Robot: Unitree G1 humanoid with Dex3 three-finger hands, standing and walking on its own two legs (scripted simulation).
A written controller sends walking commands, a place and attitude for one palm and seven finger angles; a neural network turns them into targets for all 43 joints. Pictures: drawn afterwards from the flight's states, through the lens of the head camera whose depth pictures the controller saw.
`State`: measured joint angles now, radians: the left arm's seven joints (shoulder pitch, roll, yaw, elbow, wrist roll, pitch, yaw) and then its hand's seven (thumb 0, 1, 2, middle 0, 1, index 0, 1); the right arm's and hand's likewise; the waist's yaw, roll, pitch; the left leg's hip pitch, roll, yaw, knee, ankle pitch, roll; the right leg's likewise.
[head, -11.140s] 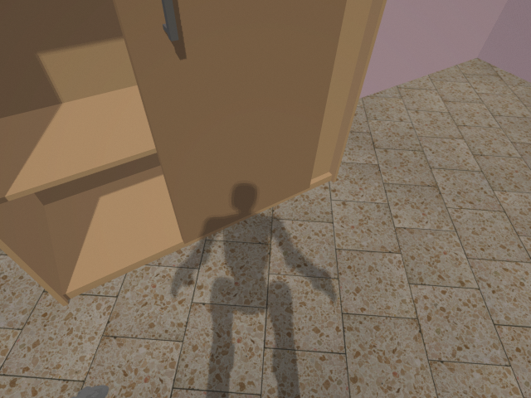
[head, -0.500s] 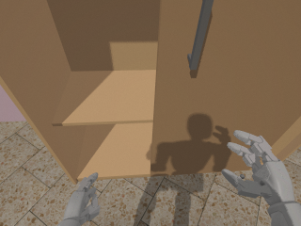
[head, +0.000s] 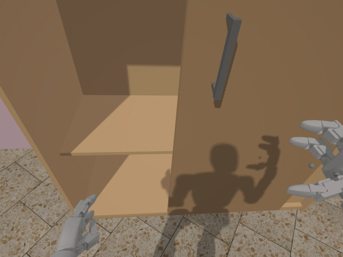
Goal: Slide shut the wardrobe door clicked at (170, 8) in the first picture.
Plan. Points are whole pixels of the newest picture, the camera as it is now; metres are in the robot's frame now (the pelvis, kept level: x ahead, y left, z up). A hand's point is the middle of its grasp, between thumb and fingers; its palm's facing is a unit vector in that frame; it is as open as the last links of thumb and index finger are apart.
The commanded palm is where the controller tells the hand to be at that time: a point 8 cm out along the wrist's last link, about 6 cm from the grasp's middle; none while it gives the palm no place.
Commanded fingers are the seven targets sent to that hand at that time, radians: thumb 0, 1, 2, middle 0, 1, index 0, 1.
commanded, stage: raise the hand with hooked fingers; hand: right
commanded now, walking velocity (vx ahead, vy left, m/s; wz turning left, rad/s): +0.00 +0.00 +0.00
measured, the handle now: (223, 59) +0.51 -0.12 +0.25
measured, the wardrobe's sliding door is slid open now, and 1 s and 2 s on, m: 0.49 0.49 0.49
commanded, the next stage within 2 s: move the hooked fingers beside the handle in 0.92 s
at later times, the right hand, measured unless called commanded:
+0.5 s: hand out of the picture +0.28 -0.28 +0.28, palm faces +0.06 +0.98 -0.17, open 13.9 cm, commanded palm +0.24 -0.32 +0.28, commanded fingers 0.00 0.50 -0.30 0.30 1.20 0.30 1.20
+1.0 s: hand out of the picture +0.27 -0.28 +0.27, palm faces +0.04 +0.99 -0.15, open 14.0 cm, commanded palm +0.23 -0.32 +0.28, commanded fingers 0.00 0.50 -0.30 0.30 1.20 0.30 1.20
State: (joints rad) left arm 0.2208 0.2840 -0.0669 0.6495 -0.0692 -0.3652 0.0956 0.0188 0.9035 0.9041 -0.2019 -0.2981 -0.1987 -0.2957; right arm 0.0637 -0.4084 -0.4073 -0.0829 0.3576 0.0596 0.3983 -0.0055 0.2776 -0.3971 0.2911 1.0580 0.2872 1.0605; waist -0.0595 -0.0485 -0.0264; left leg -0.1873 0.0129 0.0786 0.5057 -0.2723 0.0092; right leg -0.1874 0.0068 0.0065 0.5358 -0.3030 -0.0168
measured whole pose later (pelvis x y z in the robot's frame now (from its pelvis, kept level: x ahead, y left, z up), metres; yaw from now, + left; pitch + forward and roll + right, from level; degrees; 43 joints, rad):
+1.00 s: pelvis +0.00 +0.00 +0.01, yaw -1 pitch -3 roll +0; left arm 0.17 0.29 -0.11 0.64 -0.09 -0.21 0.07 0.02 0.90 0.90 -0.20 -0.30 -0.20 -0.30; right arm -0.29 -0.59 -0.54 0.05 0.35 0.38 0.53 -0.01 0.50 -0.30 0.31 1.20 0.30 1.20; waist -0.07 -0.08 -0.03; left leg -0.16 0.02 0.09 0.45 -0.24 0.01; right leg -0.15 0.01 0.02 0.46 -0.26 -0.01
